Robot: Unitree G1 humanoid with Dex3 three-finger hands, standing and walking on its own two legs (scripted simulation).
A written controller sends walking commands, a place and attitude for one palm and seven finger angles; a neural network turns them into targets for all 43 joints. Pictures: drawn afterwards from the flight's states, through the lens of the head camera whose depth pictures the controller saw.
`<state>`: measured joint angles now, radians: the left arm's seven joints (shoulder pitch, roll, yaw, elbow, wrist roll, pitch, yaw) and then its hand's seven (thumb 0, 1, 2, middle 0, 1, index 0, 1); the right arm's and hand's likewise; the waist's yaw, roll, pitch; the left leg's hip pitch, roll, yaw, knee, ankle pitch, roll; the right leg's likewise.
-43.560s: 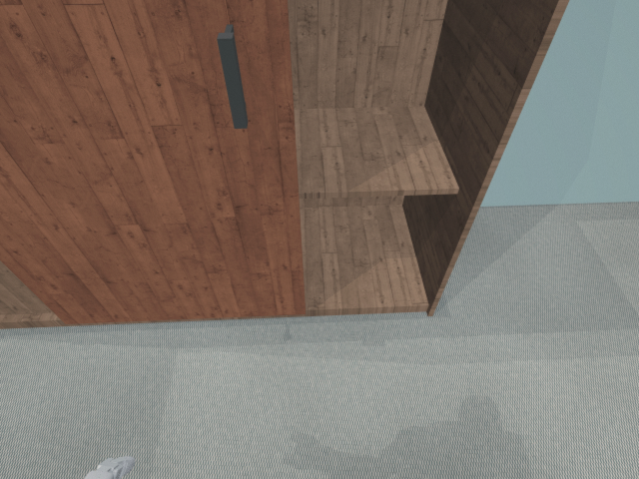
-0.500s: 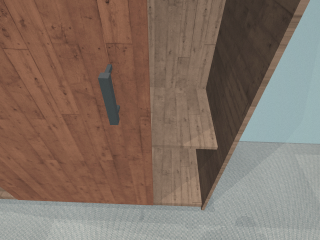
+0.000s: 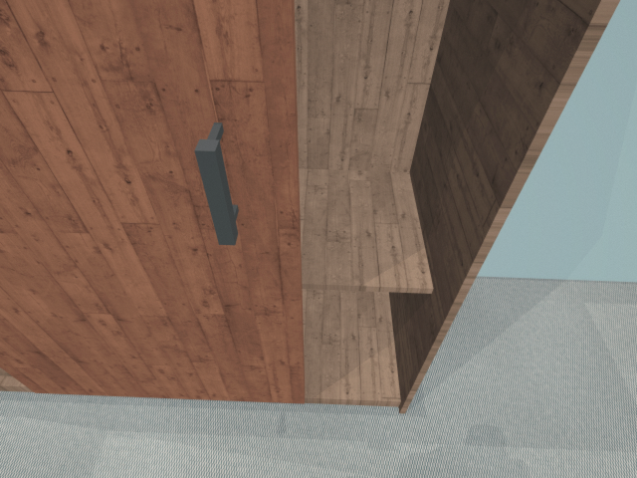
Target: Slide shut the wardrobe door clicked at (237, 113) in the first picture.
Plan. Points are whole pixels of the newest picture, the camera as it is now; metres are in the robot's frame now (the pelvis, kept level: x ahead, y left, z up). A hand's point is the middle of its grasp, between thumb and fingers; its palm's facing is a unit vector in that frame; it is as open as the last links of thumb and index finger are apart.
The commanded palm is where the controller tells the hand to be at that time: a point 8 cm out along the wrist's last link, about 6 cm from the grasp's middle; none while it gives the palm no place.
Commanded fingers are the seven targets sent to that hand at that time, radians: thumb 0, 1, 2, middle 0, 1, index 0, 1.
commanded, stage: look again from close up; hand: left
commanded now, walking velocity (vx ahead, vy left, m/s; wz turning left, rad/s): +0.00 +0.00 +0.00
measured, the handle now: (222, 186) +0.44 +0.16 +0.15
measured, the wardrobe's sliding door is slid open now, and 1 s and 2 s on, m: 0.29 0.29 0.29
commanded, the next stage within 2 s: raise the hand with hooked fingers in 0.46 s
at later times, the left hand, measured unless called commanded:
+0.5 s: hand out of the picture -0.02 +0.16 -0.18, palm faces +0.05 -0.98 -0.19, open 7.4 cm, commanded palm none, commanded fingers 0.00 0.90 0.90 -0.20 -0.30 -0.20 -0.30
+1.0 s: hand (191, 448) +0.17 +0.17 -0.04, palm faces +0.05 -1.00 +0.02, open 8.6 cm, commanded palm +0.14 +0.24 +0.00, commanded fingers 0.00 0.36 0.67 -0.24 -0.64 -0.24 -0.64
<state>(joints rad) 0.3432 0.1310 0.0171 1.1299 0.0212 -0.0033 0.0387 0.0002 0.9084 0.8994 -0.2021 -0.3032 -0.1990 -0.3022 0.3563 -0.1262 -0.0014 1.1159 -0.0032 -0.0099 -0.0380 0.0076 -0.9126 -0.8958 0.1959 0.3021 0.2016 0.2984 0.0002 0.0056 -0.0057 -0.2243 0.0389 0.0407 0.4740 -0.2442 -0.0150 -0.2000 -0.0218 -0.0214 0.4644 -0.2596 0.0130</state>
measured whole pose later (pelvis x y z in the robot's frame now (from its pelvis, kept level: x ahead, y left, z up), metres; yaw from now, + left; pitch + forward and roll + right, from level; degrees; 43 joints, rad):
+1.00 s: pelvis +0.00 -0.01 -0.05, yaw +1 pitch +7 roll +0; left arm 0.51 0.17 0.12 0.07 -0.20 -0.35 -0.25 0.01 0.60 0.76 -0.23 -0.51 -0.23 -0.51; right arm 0.15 -0.24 -0.07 0.52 0.03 -0.24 -0.03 0.02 -0.91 -0.90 0.20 0.30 0.20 0.30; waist 0.00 -0.04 -0.10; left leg -0.58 0.04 0.01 0.88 -0.43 -0.03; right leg -0.55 -0.03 -0.04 0.90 -0.47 0.00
